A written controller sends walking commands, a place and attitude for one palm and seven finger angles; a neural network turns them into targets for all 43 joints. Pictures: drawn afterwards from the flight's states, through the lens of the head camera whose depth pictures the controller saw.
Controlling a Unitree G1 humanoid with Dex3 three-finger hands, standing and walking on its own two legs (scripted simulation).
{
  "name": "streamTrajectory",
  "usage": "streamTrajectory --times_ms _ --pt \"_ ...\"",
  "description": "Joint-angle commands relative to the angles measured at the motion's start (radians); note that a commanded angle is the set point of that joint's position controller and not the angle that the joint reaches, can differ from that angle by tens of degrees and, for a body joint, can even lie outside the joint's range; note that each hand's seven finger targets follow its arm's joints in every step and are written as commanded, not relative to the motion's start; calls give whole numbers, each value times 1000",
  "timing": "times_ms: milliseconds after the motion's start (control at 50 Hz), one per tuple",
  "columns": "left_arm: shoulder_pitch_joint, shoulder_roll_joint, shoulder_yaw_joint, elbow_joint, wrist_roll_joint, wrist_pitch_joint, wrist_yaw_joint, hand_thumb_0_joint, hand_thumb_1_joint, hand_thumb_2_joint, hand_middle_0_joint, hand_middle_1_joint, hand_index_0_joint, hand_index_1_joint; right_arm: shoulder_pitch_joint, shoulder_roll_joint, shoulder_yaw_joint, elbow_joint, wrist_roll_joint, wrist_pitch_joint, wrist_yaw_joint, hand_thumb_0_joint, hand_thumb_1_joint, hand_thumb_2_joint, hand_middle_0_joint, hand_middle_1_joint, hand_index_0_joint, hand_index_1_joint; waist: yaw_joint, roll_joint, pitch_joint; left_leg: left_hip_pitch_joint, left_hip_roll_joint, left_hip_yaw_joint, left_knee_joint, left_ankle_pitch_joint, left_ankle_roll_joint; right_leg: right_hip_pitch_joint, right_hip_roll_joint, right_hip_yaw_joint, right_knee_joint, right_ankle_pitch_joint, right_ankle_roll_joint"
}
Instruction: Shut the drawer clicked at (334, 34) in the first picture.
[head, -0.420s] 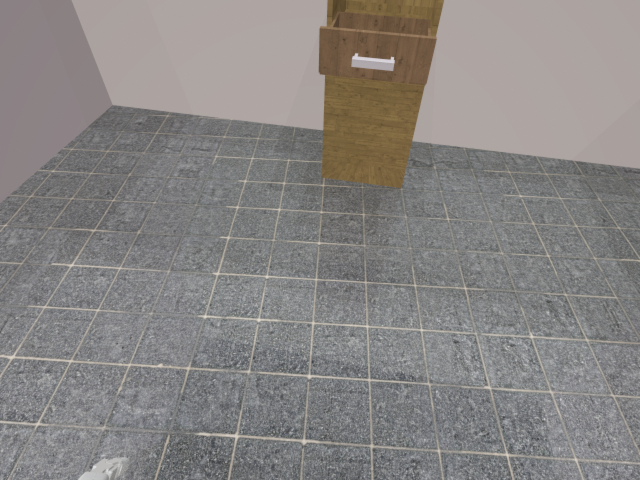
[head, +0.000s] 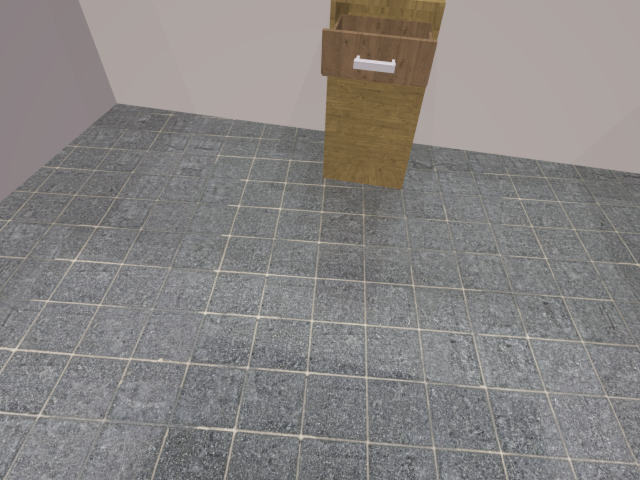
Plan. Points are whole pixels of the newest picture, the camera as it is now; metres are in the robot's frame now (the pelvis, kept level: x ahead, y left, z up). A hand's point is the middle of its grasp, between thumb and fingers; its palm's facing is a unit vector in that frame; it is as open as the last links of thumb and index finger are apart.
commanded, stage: stand and wait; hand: left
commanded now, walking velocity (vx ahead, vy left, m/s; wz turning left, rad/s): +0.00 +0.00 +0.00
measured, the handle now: (374, 62) +1.32 -0.09 -0.03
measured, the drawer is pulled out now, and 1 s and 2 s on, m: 0.29 0.29 0.29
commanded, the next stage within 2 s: look at it before walking up in 0.40 s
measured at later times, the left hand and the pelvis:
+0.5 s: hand out of the picture +0.06 +0.24 -0.15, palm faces -0.02 -0.94 -0.33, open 7.4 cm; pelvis -0.01 -0.01 +0.00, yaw +0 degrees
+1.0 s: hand out of the picture +0.06 +0.24 -0.15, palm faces -0.03 -0.94 -0.33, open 7.4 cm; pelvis -0.01 -0.01 +0.00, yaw +0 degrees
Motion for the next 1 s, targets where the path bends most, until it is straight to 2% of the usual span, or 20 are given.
streamTrajectory --times_ms 0,160,240,380,540,720,780,880,980 --pt "-65 202 44 -59 1 -33 10 0 900 900 -200 -300 -200 -300 -62 -208 -45 -59 5 -25 -14 0 -900 -900 200 300 200 300 -9 17 -42 -4 115 -91 -84 157 34 2 -102 87 -86 136 -39" --pt "-58 205 44 -29 0 -36 10 0 900 900 -200 -300 -200 -300 -42 -211 -43 -24 8 -25 -12 0 -900 -900 200 300 200 300 -9 11 -48 0 119 -99 -100 139 31 11 -104 94 -106 109 -40" --pt "-57 204 41 -16 -1 -34 10 0 900 900 -200 -300 -200 -300 -39 -215 -41 -9 7 -24 -12 0 -900 -900 200 300 200 300 -8 27 -27 -8 118 -100 -114 109 28 -1 -103 100 -120 75 -39" --pt "-58 202 41 -11 2 -34 9 0 900 900 -200 -300 -200 -300 -28 -210 -42 1 7 -22 -10 0 -900 -900 200 300 200 300 -9 9 -2 -17 116 -100 -124 66 25 -30 -103 111 -141 12 -39" --pt "-59 199 42 -10 2 -36 9 0 900 900 -200 -300 -200 -300 -26 -208 -42 8 7 -24 -9 0 -900 -900 200 300 200 300 -9 11 -14 -10 119 -102 -129 80 23 -24 -100 114 -140 32 -38" --pt "-53 197 42 -5 2 -38 10 0 900 900 -200 -300 -200 -300 -27 -206 -39 13 8 -27 -11 0 -900 -900 200 300 200 300 -6 25 -32 7 126 -94 -124 136 22 -1 -103 106 -131 110 -39" --pt "-52 197 42 -4 2 -38 10 0 900 900 -200 -300 -200 -300 -28 -207 -40 11 9 -26 -12 0 -900 -900 200 300 200 300 -8 24 -45 21 127 -93 -119 152 21 3 -103 104 -128 129 -38" --pt "-54 197 42 -1 2 -37 10 0 900 900 -200 -300 -200 -300 -33 -206 -38 14 9 -24 -12 0 -900 -900 200 300 200 300 -8 18 -18 10 126 -92 -128 126 19 -8 -102 106 -139 102 -38" --pt "-52 198 42 -2 2 -40 10 0 900 900 -200 -300 -200 -300 -31 -206 -39 13 9 -24 -12 0 -900 -900 200 300 200 300 -10 9 -43 31 126 -90 -119 160 18 6 -106 110 -138 145 -40"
